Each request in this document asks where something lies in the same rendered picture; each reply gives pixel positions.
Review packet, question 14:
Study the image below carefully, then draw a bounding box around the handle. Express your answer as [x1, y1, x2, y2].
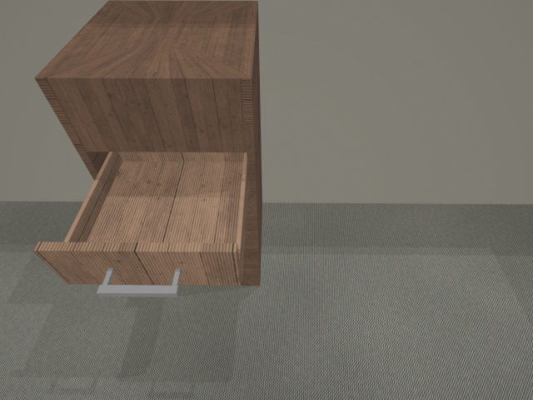
[97, 268, 182, 298]

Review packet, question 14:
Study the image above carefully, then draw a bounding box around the drawer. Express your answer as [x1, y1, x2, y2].
[33, 152, 248, 286]

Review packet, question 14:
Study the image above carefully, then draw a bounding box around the cabinet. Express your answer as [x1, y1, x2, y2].
[35, 1, 262, 286]

